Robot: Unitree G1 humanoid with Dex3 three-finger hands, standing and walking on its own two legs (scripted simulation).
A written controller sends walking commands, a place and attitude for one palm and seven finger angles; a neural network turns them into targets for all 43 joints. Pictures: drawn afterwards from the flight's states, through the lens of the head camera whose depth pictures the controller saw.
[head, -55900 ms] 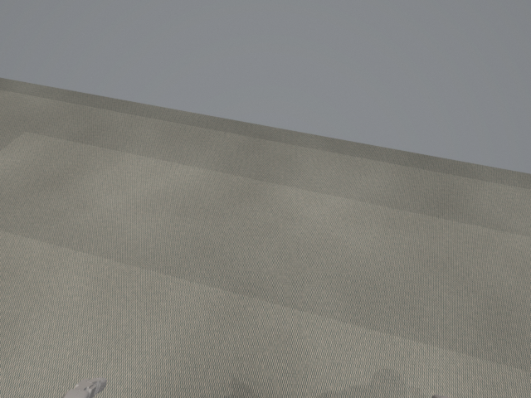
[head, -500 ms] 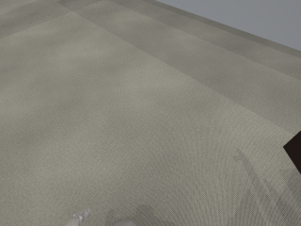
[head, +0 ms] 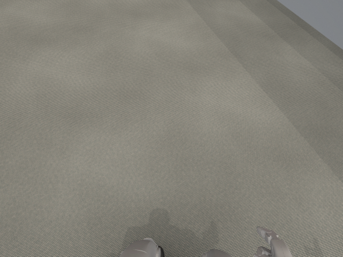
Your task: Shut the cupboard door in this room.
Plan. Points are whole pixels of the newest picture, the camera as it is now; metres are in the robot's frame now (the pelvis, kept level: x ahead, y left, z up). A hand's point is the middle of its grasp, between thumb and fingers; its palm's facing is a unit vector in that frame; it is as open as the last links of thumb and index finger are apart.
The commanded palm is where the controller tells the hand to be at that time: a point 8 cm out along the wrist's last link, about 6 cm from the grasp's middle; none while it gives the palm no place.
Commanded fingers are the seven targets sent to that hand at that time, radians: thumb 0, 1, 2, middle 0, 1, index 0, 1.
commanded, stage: turn to face it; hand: left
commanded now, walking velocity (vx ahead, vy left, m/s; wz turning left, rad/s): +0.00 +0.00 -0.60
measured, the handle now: out of the picture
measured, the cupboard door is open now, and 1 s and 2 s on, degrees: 53 53 53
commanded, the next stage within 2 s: none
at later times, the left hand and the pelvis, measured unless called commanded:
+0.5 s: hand (127, 230) +0.19 +0.13 -0.16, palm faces -0.22 -0.95 -0.21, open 7.4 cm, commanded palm none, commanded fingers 0.00 0.90 0.90 -0.20 -0.30 -0.20 -0.30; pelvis +0.08 -0.03 +0.01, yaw -15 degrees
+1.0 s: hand (127, 187) +0.30 +0.16 -0.16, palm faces -0.44 -0.87 -0.21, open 7.4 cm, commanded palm none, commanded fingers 0.00 0.90 0.90 -0.20 -0.30 -0.20 -0.30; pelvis +0.12 +0.01 +0.02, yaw -31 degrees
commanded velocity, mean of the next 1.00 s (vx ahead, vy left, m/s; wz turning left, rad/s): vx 0.00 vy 0.00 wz -0.60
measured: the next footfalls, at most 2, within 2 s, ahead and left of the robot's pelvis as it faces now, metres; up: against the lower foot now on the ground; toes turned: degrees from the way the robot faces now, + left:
right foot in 0.46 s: +0.06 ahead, -0.14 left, +0.00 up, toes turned -18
left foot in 0.86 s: +0.23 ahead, +0.07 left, +0.00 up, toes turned -24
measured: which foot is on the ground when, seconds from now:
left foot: down 0.00-0.48, up 0.50-0.84, down 0.86-1.00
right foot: up 0.00-0.44, down 0.46-0.86, up 0.88-1.00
